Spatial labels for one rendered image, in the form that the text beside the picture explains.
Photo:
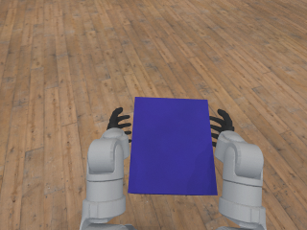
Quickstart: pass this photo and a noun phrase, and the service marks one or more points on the carton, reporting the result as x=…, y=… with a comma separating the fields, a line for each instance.
x=171, y=149

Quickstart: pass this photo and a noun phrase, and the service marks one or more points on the right robot forearm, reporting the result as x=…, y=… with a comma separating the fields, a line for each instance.
x=241, y=199

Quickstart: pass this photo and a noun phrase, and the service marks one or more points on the right robot hand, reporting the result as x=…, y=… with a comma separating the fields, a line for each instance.
x=226, y=124

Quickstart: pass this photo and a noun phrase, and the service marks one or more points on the left robot hand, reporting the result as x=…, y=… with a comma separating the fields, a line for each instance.
x=114, y=120

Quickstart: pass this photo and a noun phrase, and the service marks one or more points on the left robot forearm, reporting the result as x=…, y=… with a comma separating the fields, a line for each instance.
x=105, y=197

